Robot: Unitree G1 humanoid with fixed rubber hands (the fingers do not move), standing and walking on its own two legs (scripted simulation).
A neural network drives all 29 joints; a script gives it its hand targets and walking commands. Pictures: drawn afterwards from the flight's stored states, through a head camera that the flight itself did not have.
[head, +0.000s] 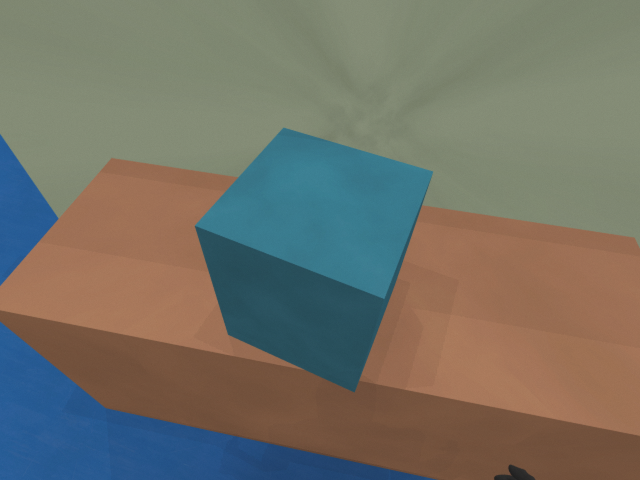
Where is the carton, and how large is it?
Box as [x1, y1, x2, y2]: [195, 128, 432, 392]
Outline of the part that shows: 283,128 195,225 196,231 228,334 354,392 398,274 432,171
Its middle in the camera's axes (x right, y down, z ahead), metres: +0.00 +0.04 +0.61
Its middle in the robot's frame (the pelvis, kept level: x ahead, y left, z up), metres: +0.43 +0.00 -0.02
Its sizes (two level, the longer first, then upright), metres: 0.240 0.233 0.287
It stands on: a pedestal, 0.59 m high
